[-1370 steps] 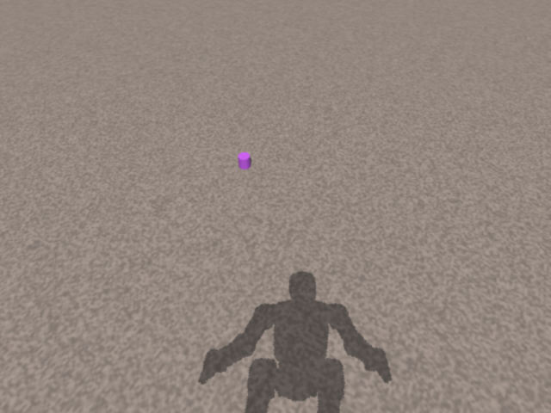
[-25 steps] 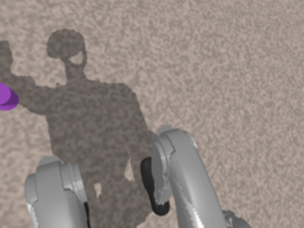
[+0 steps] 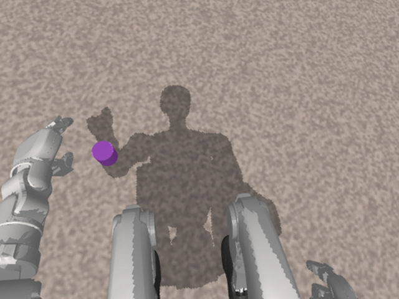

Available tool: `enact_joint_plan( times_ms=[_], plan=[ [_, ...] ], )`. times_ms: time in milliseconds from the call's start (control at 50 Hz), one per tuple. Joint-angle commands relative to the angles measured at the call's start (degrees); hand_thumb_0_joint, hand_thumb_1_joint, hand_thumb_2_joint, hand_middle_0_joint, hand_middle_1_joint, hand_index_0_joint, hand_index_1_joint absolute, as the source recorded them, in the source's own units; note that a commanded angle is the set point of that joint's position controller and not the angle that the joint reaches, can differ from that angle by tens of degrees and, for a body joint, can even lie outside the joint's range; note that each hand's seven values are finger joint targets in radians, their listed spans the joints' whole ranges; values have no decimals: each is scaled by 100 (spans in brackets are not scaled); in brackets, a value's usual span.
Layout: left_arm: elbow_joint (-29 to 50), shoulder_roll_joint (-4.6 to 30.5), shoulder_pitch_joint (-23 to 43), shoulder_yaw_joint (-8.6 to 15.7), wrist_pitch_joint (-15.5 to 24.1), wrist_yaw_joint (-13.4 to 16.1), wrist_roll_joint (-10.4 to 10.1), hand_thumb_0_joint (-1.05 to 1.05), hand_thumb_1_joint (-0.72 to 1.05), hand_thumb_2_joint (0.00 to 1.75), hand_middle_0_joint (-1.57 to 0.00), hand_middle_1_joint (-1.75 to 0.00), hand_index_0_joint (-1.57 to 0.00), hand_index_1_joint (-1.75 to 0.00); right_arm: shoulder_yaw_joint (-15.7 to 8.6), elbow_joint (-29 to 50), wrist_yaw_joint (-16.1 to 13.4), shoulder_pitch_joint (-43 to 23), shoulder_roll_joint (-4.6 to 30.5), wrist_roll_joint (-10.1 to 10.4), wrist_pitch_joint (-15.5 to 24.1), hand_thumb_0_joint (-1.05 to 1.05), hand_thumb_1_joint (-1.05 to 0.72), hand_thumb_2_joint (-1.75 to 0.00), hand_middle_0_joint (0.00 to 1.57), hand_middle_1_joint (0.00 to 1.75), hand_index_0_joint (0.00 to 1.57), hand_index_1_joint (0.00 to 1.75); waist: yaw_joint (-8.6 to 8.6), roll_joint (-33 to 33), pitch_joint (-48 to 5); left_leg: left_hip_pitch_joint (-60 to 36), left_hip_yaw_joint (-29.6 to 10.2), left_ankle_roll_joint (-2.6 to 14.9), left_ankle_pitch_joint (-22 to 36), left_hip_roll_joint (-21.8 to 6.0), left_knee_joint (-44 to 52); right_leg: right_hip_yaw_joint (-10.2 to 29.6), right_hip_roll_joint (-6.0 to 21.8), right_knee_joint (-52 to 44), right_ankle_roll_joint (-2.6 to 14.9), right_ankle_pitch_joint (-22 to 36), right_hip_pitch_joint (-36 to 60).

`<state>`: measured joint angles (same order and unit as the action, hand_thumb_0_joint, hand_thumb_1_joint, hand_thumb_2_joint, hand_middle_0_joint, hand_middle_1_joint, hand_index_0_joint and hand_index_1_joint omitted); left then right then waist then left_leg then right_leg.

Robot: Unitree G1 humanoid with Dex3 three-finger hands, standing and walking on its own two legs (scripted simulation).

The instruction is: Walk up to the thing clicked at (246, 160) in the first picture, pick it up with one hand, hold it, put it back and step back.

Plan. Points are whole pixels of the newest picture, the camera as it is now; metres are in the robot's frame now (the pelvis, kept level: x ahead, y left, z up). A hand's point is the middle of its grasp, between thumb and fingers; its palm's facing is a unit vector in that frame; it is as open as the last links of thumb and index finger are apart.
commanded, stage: home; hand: left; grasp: from above
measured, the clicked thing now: (105, 153) +0.51 +0.27 -0.40
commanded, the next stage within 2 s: none
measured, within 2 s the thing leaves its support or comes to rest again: neither
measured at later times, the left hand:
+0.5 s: hand (35, 229) +0.27 +0.20 +0.09, palm faces +0.05 -0.95 -0.31, open 7.4 cm
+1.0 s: hand out of the picture +0.22 +0.19 +0.24, palm faces +0.15 -0.97 -0.21, open 7.4 cm
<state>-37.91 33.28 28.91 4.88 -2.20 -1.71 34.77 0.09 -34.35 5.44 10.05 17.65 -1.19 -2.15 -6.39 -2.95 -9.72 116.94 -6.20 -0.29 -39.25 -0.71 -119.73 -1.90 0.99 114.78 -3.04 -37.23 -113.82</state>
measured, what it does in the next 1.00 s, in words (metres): rises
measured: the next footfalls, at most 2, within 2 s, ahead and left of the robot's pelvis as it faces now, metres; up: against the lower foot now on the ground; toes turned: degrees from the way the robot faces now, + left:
none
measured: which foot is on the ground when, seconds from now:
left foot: down 0.00-1.00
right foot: down 0.00-1.00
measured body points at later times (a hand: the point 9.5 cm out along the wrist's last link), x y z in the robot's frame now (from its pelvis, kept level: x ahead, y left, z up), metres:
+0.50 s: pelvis +0.03 -0.01 +0.18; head +0.13 +0.02 +0.62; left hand +0.27 +0.25 +0.12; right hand +0.23 -0.23 +0.10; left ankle +0.07 +0.12 -0.40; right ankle +0.10 -0.14 -0.40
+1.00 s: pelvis +0.08 +0.00 +0.28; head +0.10 +0.00 +0.73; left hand +0.21 +0.24 +0.26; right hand +0.27 -0.23 +0.22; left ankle +0.07 +0.12 -0.40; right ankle +0.09 -0.14 -0.40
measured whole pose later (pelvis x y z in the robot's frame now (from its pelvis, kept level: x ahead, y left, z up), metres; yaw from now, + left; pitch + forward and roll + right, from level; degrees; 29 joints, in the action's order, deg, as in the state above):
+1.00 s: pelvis +0.08 +0.00 +0.28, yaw +6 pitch +11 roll -3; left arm 8.7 12.7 -30.0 2.0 -26.5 1.6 -3.4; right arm 1.9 -29.3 -11.0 16.7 12.5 1.0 12.1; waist -2.6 -3.1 -10.5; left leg 40.0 -3.8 -1.1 -28.3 -2.3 -57.5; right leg -3.3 1.0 53.1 -1.5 -26.5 -37.3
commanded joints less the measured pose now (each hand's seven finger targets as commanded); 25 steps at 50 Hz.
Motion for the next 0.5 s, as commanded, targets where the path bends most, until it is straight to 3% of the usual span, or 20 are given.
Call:
enact_joint_plan(
  times_ms=[0, 100, 160, 180, 260, 400, 480],
  plan=[
    [2054, 952, 706, 468, -15, 206, -799, 0, 90, 90, -20, -30, -20, -30, -506, 523, -209, 537, 920, 110, 208, 0, -90, -90, 20, 30, 20, 30, 7, -725, -3522, -3149, 189, 196, 788, 38, 2137, -267, -122, -1776, 476, 985, 2554],
    [2429, 343, -161, 274, -381, 396, -1353, 0, 90, 90, -20, -30, -20, -30, -498, 683, -422, 156, 782, 212, 399, 0, -90, -90, 20, 30, 20, 30, 78, -776, -3070, -3917, 60, 144, 228, -17, 3043, -205, -106, -2421, 452, 550, 2900],
    [2907, 49, -542, 181, -666, 448, -1830, 0, 90, 90, -20, -30, -20, -30, -467, 745, -561, -52, 765, 259, 535, 0, -90, -90, 20, 30, 20, 30, 75, -841, -2921, -4382, -31, 126, 28, -14, 3530, -147, -88, -2826, 424, 428, 3243],
    [2896, 6, -876, 208, -783, 474, -1986, 0, 90, 90, -20, -30, -20, -30, -436, 795, -606, -104, 719, 279, 577, 0, -90, -90, 20, 30, 20, 30, 133, -755, -2890, -4537, 7, 121, 98, -21, 3626, -129, -100, -2979, 426, 432, 3451],
    [3307, -285, -1510, 174, -1137, 571, -2623, 0, 90, 90, -20, -30, -20, -30, -308, 901, -785, -265, 533, 322, 731, 0, -90, -90, 20, 30, 20, 30, 51, -454, -2577, -4840, 156, 171, 247, 28, 4009, 17, -99, -3710, 400, 468, 4258],
    [3697, -781, -2643, 213, -1605, 712, -3274, 0, 90, 90, -20, -30, -20, -30, -124, 966, -1079, -132, 320, 371, 989, 0, -90, -90, 20, 30, 20, 30, 107, -287, -1954, -5821, 82, 141, 662, 14, 4974, 71, -102, -4686, 383, 836, 5396],
    [4038, -1032, -3310, 297, -1823, 709, -3621, 0, 90, 90, -20, -30, -20, -30, -64, 998, -1285, 22, 247, 380, 1148, 0, -90, -90, 20, 30, 20, 30, 174, -221, -1891, -6468, 131, 116, 1331, 17, 5439, 25, -127, -5205, 370, 1393, 6165]
  ],
)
